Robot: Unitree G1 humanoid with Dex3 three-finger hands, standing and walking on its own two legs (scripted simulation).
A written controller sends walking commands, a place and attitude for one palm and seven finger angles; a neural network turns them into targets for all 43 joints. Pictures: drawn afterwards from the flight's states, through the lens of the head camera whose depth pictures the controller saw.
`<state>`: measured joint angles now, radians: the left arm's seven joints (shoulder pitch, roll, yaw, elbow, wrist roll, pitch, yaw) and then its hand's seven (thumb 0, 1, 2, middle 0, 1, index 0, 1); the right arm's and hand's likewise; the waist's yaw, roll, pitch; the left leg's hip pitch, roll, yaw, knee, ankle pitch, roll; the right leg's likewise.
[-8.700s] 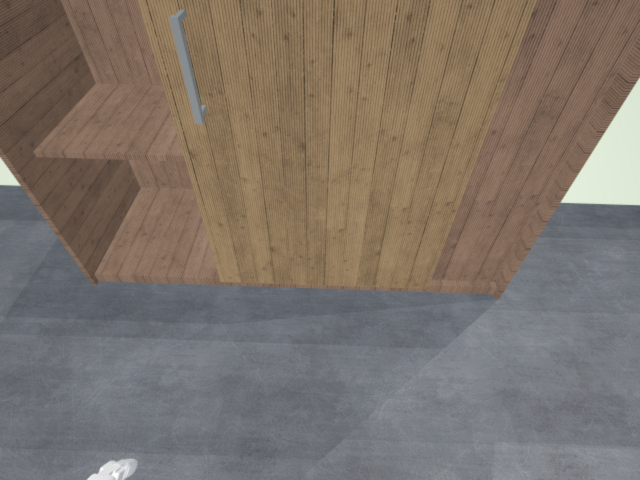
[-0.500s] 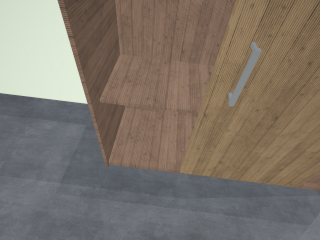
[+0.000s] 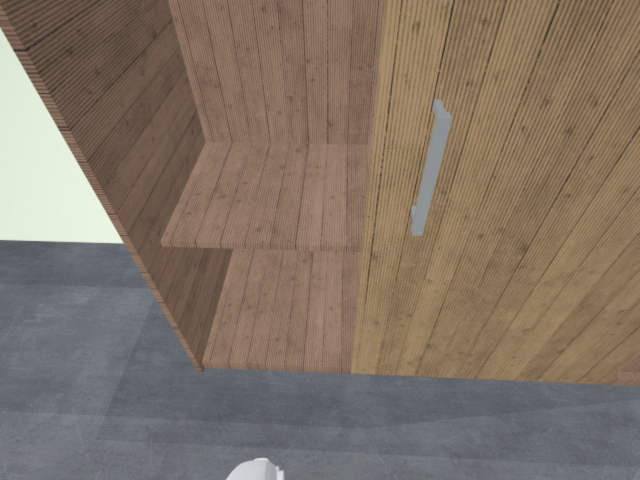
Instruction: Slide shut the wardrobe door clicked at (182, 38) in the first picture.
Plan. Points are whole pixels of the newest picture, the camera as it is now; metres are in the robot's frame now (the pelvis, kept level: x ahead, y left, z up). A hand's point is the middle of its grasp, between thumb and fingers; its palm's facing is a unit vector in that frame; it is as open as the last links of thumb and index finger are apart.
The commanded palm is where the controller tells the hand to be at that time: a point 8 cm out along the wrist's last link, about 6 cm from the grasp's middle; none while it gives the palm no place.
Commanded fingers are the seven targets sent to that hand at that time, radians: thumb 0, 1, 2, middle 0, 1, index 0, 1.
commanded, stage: come to a stop and stand still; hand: right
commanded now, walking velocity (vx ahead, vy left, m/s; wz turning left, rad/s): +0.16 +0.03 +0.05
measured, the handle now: (426, 173) +0.55 -0.15 +0.10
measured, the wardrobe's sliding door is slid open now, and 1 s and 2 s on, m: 0.49 0.49 0.49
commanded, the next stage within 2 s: none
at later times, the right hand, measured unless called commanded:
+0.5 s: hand out of the picture +0.12 -0.17 -0.17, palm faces +0.05 +0.97 -0.23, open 7.3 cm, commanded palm none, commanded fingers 0.00 -0.90 -0.90 0.20 0.30 0.20 0.30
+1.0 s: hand out of the picture +0.01 -0.25 -0.18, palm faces +0.01 +0.98 -0.21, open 7.4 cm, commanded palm none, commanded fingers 0.00 -0.90 -0.90 0.20 0.30 0.20 0.30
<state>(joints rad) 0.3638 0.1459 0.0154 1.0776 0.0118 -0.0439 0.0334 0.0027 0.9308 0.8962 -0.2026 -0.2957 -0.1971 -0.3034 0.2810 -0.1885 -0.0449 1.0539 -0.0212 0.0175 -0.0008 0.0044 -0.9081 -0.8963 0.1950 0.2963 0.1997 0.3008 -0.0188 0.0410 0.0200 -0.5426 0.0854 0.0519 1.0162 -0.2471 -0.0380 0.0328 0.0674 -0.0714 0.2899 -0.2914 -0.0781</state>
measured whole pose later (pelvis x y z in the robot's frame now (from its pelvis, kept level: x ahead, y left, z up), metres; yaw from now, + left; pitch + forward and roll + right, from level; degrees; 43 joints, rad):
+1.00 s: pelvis -0.01 -0.07 -0.01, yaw +2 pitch -2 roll +1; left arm 0.31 0.17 0.02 0.96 0.02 0.02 0.02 0.01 0.93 0.90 -0.20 -0.30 -0.20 -0.30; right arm 0.35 -0.17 -0.01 0.98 -0.02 0.03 -0.03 0.01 -0.90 -0.90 0.20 0.30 0.20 0.30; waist 0.00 0.00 0.00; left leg -0.30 0.04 0.07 0.53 -0.20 0.00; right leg -0.26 0.05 -0.10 0.53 -0.24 -0.09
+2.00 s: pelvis +0.02 -0.06 +0.00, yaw +3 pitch -1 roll +0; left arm 0.32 0.12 0.00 1.14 0.01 -0.01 0.03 0.01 0.91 0.90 -0.20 -0.30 -0.19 -0.30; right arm 0.34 -0.11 0.01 1.11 -0.02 -0.02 -0.05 0.01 -0.91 -0.90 0.20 0.30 0.20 0.30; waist 0.01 -0.01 0.01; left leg -0.23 0.02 0.04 0.43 -0.18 0.00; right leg -0.18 0.04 -0.11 0.42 -0.23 -0.07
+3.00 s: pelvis +0.05 -0.06 +0.00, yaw +3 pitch -1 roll +0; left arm 0.33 0.12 -0.02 1.17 0.01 -0.02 0.04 0.01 0.91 0.90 -0.20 -0.30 -0.19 -0.30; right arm 0.34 -0.10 0.01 1.14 -0.01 -0.02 -0.05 0.00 -0.91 -0.90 0.20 0.30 0.20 0.30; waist 0.01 0.00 0.01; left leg -0.16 0.02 0.04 0.40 -0.21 -0.01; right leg -0.10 0.05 -0.10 0.36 -0.25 -0.07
